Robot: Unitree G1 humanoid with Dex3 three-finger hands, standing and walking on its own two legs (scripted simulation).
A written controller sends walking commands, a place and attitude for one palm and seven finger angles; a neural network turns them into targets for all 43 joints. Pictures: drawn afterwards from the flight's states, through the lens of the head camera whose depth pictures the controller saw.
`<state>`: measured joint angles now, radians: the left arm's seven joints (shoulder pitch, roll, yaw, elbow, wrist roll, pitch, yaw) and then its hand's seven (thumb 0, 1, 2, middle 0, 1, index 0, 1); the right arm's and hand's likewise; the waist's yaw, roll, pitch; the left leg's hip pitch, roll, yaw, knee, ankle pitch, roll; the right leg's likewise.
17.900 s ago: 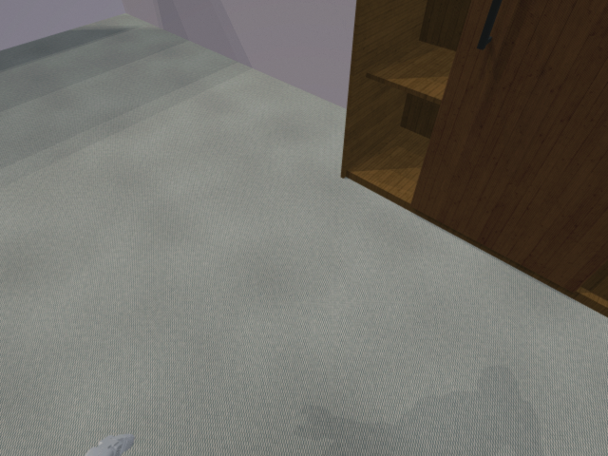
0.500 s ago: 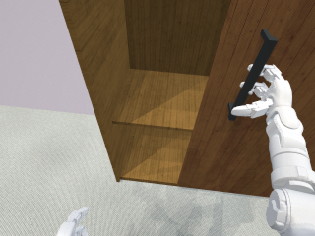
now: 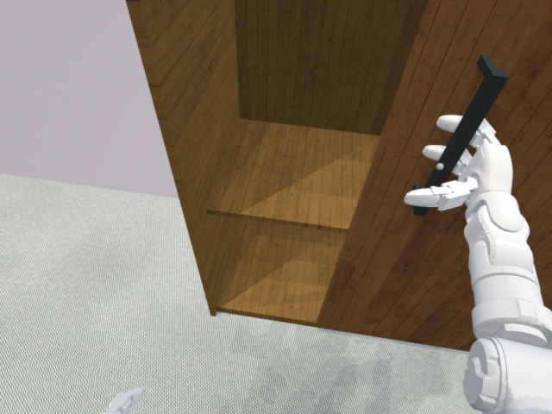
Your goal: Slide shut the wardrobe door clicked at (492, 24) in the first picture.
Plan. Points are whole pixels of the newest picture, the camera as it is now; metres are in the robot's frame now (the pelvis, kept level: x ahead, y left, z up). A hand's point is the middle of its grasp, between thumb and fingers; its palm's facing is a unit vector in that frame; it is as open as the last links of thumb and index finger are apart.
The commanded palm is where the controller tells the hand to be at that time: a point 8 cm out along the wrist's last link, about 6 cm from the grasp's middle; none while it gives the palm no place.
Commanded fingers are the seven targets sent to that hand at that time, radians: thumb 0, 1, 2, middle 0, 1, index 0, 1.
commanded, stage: slide the fingers in behind the handle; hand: right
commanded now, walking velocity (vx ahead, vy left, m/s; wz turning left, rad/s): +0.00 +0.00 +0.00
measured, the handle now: (448, 147) +0.49 -0.20 +0.16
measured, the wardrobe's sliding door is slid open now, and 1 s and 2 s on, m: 0.38 0.38 0.38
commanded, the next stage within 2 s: grip the handle and tug to test in 0.54 s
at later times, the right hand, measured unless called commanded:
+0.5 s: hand (447, 169) +0.43 -0.18 +0.16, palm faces +0.07 +1.00 +0.00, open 14.0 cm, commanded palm +0.41 -0.22 +0.16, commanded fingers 0.00 0.50 -0.30 0.30 1.20 0.30 1.20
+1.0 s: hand (440, 165) +0.44 -0.18 +0.16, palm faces +0.08 +1.00 +0.00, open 10.8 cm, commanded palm +0.41 -0.22 +0.16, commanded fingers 0.00 -0.39 -0.68 0.40 1.33 0.40 1.33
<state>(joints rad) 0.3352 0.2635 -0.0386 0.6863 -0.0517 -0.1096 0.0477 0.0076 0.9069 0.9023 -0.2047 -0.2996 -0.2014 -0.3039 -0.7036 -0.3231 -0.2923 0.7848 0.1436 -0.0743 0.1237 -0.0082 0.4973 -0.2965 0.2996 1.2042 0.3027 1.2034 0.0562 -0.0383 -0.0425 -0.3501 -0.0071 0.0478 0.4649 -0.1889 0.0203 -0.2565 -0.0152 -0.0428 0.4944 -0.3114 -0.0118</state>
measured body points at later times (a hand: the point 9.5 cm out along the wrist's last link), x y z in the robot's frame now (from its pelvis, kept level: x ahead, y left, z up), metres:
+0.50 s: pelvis -0.01 -0.01 +0.00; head +0.01 +0.00 +0.45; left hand +0.10 +0.24 -0.11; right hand +0.42 -0.24 +0.16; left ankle +0.03 +0.11 -0.74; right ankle -0.04 -0.11 -0.74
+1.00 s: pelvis +0.00 -0.01 +0.00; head +0.02 +0.00 +0.45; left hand +0.08 +0.24 -0.12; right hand +0.43 -0.23 +0.16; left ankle +0.03 +0.11 -0.74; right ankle -0.04 -0.11 -0.74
